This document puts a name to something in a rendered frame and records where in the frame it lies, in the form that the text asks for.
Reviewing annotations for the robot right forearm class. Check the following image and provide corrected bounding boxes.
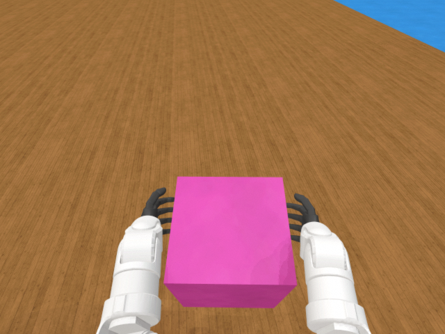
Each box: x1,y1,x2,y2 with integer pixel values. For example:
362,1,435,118
300,222,371,334

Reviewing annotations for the robot right hand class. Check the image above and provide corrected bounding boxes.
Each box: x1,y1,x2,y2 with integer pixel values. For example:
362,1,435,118
286,193,320,242

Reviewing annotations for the robot left forearm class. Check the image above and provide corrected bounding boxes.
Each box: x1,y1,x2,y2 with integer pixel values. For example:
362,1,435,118
96,216,163,334

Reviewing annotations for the carton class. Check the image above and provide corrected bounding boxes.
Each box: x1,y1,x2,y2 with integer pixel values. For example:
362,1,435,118
163,177,297,308

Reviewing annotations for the robot left hand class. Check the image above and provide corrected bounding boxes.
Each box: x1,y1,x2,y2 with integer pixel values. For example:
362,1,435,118
141,187,175,234

